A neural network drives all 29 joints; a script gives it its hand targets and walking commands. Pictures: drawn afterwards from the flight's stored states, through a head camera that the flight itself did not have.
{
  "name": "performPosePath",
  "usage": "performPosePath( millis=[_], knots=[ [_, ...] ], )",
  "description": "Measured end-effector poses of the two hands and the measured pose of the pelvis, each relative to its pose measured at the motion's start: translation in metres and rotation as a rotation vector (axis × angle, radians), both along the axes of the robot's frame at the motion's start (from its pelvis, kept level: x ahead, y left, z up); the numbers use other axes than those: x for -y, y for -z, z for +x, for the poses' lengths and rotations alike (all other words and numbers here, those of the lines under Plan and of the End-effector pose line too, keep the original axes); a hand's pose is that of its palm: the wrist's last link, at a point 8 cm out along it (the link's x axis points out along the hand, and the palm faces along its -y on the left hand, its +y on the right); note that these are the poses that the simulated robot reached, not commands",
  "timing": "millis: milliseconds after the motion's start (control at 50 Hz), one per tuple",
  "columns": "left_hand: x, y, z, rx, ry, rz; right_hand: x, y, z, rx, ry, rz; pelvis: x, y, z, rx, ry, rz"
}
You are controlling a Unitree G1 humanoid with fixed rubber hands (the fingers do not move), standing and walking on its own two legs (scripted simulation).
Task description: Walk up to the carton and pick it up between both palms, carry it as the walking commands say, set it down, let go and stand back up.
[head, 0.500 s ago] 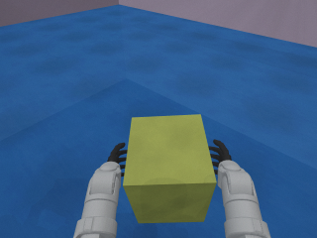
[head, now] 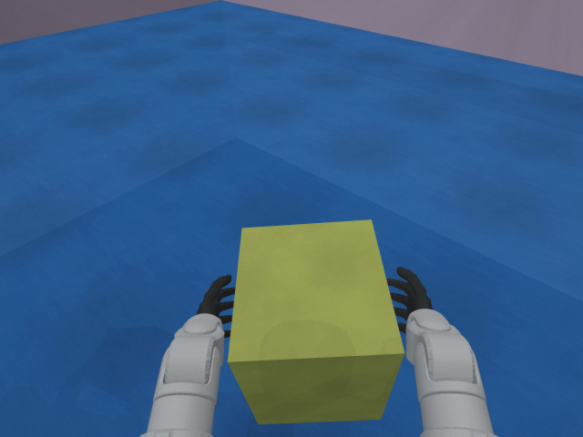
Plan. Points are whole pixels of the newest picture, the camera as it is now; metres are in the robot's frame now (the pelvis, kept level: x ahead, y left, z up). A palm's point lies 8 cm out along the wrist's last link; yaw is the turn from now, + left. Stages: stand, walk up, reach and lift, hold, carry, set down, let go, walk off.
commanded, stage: hold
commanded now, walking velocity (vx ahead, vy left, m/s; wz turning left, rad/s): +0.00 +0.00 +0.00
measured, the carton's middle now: (312, 325) +0.31 +0.00 -0.02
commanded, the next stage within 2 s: carry in 1.24 s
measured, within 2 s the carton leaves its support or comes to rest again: neither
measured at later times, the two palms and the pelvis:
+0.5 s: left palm (207, 322) +0.27 +0.15 +0.04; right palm (419, 320) +0.28 -0.14 +0.06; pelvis -0.01 +0.00 +0.00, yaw -1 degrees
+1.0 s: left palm (209, 324) +0.27 +0.15 +0.03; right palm (418, 320) +0.28 -0.15 +0.05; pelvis +0.00 +0.00 +0.00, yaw +0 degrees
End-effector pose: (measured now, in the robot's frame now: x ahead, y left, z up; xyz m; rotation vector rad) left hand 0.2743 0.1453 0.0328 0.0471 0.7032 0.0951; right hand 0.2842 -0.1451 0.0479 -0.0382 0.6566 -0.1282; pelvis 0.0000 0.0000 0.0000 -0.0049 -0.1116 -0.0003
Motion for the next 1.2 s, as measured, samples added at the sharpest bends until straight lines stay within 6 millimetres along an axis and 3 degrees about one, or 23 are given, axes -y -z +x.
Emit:
performPosePath(
  millis=[380, 1200],
  knots=[
    [-0.003, -0.009, 0.000, 0.021, 0.006, -0.011, -0.002, -0.007, -0.007, 0.023, 0.020, 0.005, -0.005, 0.004, -0.013, 0.019, 0.011, 0.002],
    [-0.003, -0.003, 0.000, 0.013, 0.004, -0.015, -0.002, -0.005, -0.003, 0.017, 0.010, -0.016, -0.005, 0.001, 0.000, 0.000, 0.015, 0.002]
  ],
)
